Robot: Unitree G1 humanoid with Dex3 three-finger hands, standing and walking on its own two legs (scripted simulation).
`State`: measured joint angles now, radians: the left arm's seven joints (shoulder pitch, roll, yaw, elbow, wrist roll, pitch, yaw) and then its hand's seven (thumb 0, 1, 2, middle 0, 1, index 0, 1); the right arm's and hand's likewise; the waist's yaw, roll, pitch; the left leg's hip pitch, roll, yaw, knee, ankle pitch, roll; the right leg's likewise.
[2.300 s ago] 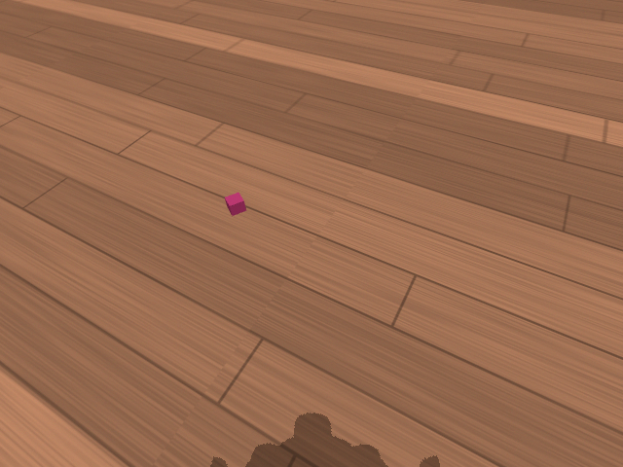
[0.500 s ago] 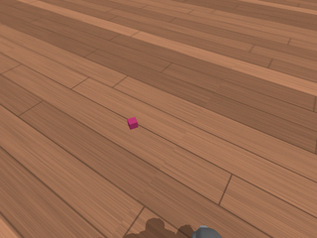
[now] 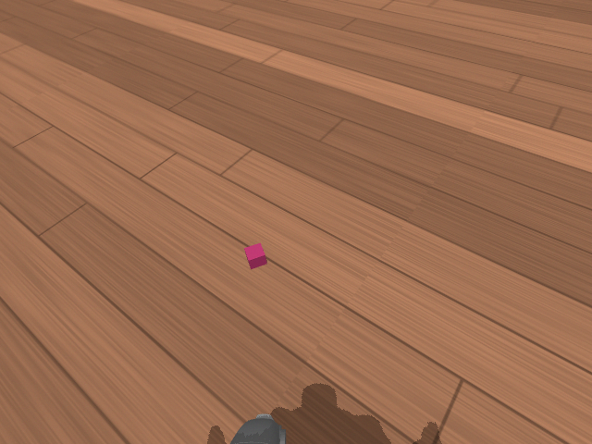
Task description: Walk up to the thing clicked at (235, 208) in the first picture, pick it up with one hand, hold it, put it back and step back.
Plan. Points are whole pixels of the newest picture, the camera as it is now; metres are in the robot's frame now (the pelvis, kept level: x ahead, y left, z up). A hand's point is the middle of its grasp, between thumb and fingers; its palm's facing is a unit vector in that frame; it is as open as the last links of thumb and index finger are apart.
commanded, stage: walk up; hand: left
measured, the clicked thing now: (255, 256) +0.90 +0.29 -0.74
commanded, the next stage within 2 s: none
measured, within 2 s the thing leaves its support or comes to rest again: neither
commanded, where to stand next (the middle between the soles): +0.50 +0.00 m, yaw +1 degrees
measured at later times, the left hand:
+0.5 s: hand (154, 373) +0.25 +0.29 -0.14, palm faces -0.09 -0.93 -0.36, open 7.4 cm
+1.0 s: hand (205, 294) +0.39 +0.23 -0.13, palm faces -0.01 -0.92 -0.39, open 7.4 cm
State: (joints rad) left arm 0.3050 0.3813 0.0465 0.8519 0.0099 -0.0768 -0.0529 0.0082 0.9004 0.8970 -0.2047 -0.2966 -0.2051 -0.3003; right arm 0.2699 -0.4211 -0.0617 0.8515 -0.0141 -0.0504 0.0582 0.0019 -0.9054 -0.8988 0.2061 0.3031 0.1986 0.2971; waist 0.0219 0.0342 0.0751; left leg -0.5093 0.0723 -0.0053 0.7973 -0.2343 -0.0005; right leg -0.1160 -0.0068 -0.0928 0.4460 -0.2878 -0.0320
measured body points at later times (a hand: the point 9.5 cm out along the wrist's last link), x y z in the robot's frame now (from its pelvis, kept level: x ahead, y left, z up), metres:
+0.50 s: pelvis +0.19 +0.01 +0.00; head +0.20 +0.02 +0.45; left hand +0.25 +0.34 -0.11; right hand +0.22 -0.31 -0.10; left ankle +0.18 +0.13 -0.74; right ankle +0.29 -0.15 -0.70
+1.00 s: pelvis +0.34 -0.04 +0.00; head +0.36 -0.05 +0.45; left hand +0.39 +0.28 -0.10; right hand +0.40 -0.36 -0.12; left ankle +0.45 +0.11 -0.71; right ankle +0.33 -0.15 -0.74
